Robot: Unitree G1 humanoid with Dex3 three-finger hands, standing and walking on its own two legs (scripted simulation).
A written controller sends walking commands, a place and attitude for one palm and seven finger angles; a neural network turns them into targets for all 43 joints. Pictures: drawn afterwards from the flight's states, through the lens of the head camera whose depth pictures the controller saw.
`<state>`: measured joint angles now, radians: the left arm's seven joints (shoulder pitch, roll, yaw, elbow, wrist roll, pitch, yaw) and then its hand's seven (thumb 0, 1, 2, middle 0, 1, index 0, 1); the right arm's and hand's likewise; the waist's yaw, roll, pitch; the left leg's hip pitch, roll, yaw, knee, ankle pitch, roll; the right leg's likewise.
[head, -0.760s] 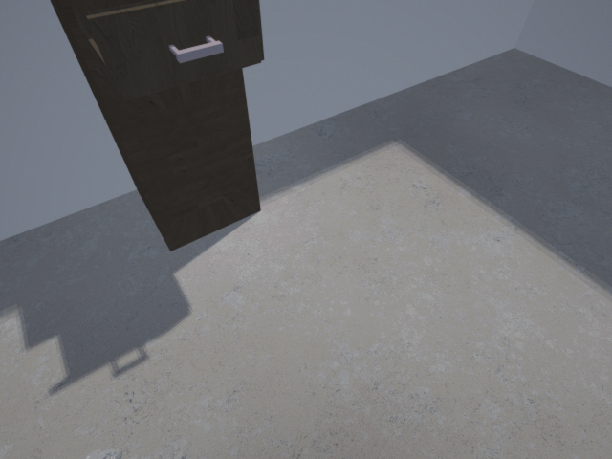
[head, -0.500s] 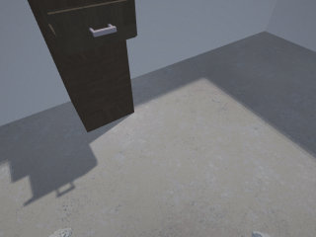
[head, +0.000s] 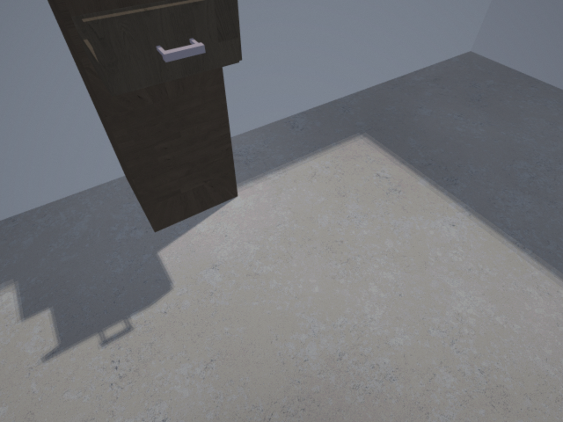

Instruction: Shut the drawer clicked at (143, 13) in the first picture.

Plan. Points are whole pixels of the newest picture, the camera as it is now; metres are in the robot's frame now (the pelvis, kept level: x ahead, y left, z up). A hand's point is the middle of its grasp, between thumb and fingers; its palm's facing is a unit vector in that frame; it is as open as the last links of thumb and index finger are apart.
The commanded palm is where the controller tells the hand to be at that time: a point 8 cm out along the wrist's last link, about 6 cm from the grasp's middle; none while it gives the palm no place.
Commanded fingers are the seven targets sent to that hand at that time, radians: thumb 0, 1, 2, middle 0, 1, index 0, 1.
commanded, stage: stand and wait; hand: left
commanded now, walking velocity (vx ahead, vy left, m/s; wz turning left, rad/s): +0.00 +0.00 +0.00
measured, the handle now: (180, 48) +0.93 +0.33 +0.10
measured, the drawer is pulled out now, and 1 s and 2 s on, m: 0.21 0.21 0.21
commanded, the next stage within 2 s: look at it before walking up in 0.08 s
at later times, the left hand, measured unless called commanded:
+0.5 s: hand out of the picture +0.05 +0.24 -0.16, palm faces -0.03 -0.95 -0.32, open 7.4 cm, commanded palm none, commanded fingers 0.00 0.90 0.90 -0.20 -0.30 -0.20 -0.30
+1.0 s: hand out of the picture +0.02 +0.22 -0.17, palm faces -0.07 -0.96 -0.26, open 7.4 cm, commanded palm none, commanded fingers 0.00 0.90 0.90 -0.20 -0.30 -0.20 -0.30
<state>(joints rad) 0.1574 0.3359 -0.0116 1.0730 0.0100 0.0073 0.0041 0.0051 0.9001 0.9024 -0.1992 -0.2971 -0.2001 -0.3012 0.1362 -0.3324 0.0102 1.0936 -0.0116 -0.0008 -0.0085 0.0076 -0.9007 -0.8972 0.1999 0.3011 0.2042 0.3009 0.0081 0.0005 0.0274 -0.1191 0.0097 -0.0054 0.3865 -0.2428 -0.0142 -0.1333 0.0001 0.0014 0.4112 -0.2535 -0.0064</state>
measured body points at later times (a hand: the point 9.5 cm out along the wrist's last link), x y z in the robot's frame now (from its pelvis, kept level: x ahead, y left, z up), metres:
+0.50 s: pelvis -0.01 +0.00 +0.00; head -0.01 +0.00 +0.45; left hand +0.06 +0.29 -0.13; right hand +0.06 -0.29 -0.13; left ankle -0.02 +0.13 -0.74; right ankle -0.02 -0.11 -0.74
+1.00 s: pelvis +0.00 +0.00 -0.01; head -0.01 +0.00 +0.44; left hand +0.03 +0.27 -0.15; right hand +0.03 -0.27 -0.15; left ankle -0.02 +0.13 -0.74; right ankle -0.02 -0.11 -0.74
